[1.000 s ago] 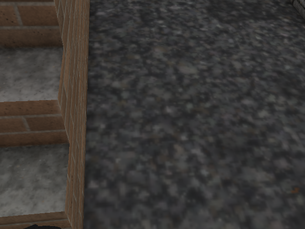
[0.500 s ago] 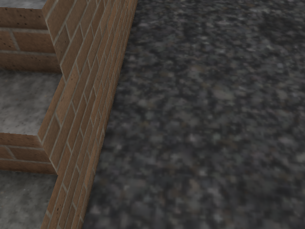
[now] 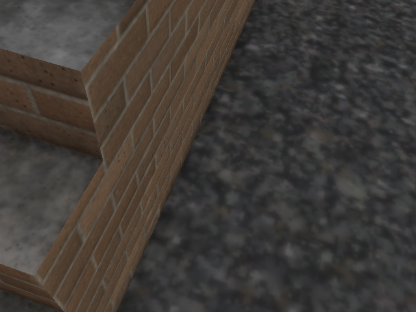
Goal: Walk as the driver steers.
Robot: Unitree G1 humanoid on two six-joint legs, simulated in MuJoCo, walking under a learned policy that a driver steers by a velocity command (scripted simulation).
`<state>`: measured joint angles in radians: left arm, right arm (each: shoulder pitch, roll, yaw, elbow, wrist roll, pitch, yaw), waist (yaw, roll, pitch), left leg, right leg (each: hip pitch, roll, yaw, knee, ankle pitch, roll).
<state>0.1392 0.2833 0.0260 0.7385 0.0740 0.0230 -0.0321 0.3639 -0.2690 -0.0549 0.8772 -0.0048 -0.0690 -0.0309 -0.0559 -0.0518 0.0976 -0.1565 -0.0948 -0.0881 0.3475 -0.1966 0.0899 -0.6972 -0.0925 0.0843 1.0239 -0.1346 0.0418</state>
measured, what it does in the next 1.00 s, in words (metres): walks ahead: right foot, then left foot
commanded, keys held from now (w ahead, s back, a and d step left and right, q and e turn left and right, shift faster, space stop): no key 1.00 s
